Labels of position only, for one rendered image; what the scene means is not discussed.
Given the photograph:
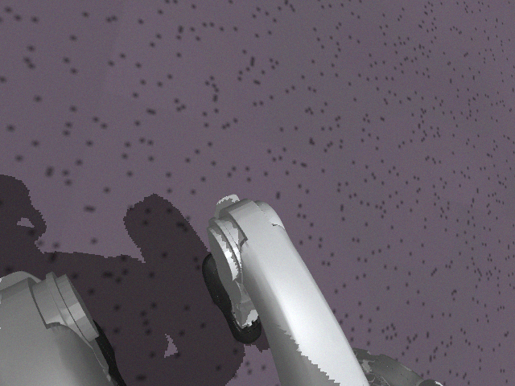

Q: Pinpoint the right robot hand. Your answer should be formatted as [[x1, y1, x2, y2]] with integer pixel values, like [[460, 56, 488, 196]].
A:
[[352, 347, 424, 386]]

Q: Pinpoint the left robot foot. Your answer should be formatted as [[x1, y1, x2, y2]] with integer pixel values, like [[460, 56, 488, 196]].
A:
[[93, 320, 126, 386]]

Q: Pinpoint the right robot foot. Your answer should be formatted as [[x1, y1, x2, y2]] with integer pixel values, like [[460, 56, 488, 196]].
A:
[[202, 253, 262, 344]]

